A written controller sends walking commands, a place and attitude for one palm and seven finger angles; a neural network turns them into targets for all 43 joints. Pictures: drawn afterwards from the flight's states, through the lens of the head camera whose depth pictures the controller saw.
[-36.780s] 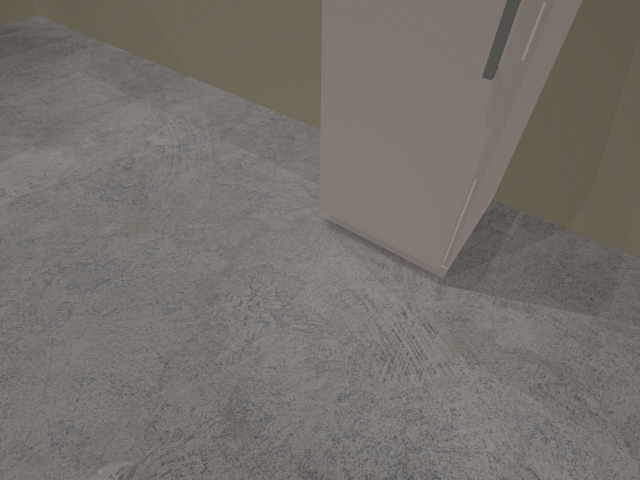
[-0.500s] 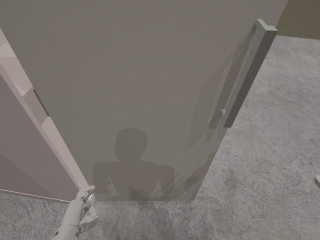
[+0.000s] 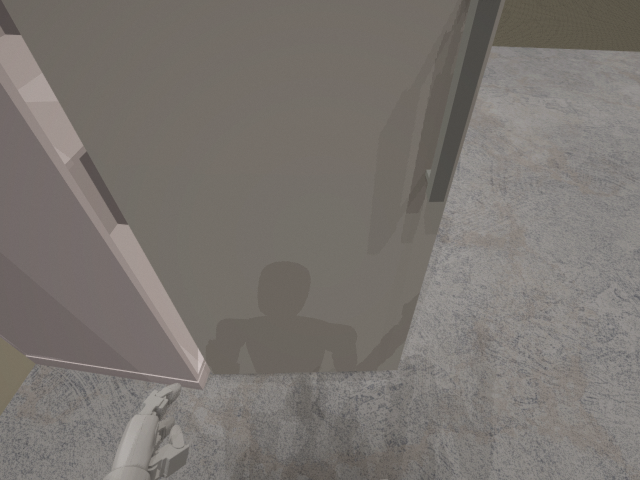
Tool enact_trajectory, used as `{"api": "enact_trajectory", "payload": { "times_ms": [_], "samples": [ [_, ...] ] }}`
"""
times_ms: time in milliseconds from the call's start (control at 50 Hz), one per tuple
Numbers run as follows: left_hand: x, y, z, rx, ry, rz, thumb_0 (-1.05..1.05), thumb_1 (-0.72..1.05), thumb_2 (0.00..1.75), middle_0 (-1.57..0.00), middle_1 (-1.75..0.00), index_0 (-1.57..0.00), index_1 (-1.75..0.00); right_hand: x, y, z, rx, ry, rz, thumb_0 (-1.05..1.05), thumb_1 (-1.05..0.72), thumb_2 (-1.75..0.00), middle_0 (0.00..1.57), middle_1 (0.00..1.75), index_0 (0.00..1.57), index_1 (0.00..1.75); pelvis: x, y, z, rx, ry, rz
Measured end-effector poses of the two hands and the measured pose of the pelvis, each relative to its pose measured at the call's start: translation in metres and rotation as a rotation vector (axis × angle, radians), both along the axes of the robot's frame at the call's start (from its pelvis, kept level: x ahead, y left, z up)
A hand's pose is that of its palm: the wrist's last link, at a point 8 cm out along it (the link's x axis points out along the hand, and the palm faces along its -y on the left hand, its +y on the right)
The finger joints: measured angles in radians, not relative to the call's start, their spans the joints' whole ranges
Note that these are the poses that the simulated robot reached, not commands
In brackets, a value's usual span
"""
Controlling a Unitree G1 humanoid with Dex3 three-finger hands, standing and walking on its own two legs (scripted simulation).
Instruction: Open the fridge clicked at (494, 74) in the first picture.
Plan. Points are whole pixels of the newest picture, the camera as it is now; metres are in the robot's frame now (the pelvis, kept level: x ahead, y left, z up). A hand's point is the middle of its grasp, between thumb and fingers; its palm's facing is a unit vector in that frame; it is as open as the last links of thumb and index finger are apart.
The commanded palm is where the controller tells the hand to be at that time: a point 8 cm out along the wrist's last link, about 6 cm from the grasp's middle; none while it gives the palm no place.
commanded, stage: step back with the hand held close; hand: right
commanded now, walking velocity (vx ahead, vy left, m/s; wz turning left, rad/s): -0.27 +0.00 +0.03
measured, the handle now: (451, 107) +0.52 -0.15 +0.22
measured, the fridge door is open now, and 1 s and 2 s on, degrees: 80 80 80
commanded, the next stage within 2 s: stop stepping back and stand still in 0.40 s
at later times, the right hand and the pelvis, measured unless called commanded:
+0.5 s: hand out of the picture +0.12 -0.28 +0.18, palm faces +0.45 +0.80 -0.39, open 7.4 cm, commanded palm +0.05 -0.30 +0.19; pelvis -0.09 +0.00 +0.01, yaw -1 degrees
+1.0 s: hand out of the picture +0.02 -0.29 +0.16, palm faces +0.52 +0.78 -0.36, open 7.4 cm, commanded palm -0.05 -0.32 +0.19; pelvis -0.19 -0.01 +0.00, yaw -1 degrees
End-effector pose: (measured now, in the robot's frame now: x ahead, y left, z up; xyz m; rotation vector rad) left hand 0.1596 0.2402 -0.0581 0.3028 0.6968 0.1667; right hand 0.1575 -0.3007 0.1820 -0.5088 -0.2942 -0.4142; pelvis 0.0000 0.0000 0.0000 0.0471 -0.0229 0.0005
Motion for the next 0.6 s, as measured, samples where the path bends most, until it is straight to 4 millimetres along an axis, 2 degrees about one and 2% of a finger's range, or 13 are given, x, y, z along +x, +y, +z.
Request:
{"api": "enact_trajectory", "payload": {
  "times_ms": [80, 180, 240, 280, 360, 420, 520, 600],
  "samples": [
    [-0.021, -0.005, -0.001, 0.017, 0.009, 0.012, 0.01, 0.91, 0.9, -0.21, -0.3, -0.21, -0.3, -0.01, -0.007, 0.001, -0.02, -0.025, 0.021, 0.02, -0.88, -0.9, 0.21, 0.3, 0.21, 0.3, -0.014, -0.006, -0.002, 0.015, -0.013, -0.006],
    [-0.04, -0.017, -0.001, -0.011, 0.036, -0.023, 0.01, 0.91, 0.9, -0.21, -0.3, -0.21, -0.3, -0.034, -0.016, 0.019, -0.083, -0.063, -0.021, 0.02, -0.88, -0.9, 0.22, 0.3, 0.21, 0.3, -0.026, -0.001, 0.004, 0.053, 0.018, -0.099],
    [-0.04, -0.021, -0.006, -0.031, 0.051, -0.08, 0.01, 0.9, 0.9, -0.21, -0.3, -0.21, -0.3, -0.06, -0.016, 0.024, -0.105, -0.067, -0.063, 0.02, -0.88, -0.9, 0.21, 0.3, 0.21, 0.3, -0.034, 0.005, 0.003, 0.032, 0.075, -0.121],
    [-0.036, -0.021, -0.014, -0.044, 0.043, -0.113, 0.01, 0.9, 0.9, -0.21, -0.3, -0.21, -0.3, -0.075, -0.012, 0.021, -0.127, -0.038, -0.078, 0.02, -0.89, -0.9, 0.21, 0.3, 0.21, 0.3, -0.043, 0.008, -0.004, -0.007, 0.104, -0.083],
    [-0.034, -0.025, -0.022, -0.044, 0.077, -0.112, 0.01, 0.9, 0.9, -0.21, -0.3, -0.21, -0.3, -0.089, -0.005, 0.012, -0.078, 0.023, -0.062, 0.01, -0.89, -0.9, 0.21, 0.3, 0.21, 0.3, -0.059, 0.004, 0.0, 0.015, 0.072, -0.043],
    [-0.036, -0.03, -0.007, -0.032, 0.062, -0.096, 0.01, 0.91, 0.9, -0.21, -0.3, -0.21, -0.3, -0.086, -0.011, 0.009, -0.025, 0.017, -0.04, 0.01, -0.88, -0.9, 0.21, 0.3, 0.21, 0.3, -0.064, 0.0, 0.008, 0.012, 0.053, -0.043],
    [-0.042, -0.034, 0.028, -0.028, -0.09, -0.114, 0.01, 0.91, 0.9, -0.21, -0.3, -0.21, -0.3, -0.082, -0.014, 0.009, 0.021, -0.022, 0.017, 0.02, -0.88, -0.9, 0.21, 0.3, 0.21, 0.3, -0.096, -0.001, 0.011, 0.014, -0.002, -0.007],
    [-0.065, -0.03, 0.046, -0.041, -0.182, -0.095, 0.01, 0.91, 0.9, -0.21, -0.3, -0.21, -0.3, -0.102, -0.005, 0.012, 0.024, -0.023, 0.061, 0.02, -0.89, -0.9, 0.21, 0.3, 0.21, 0.3, -0.118, -0.001, 0.011, 0.027, -0.012, -0.006]
  ]
}}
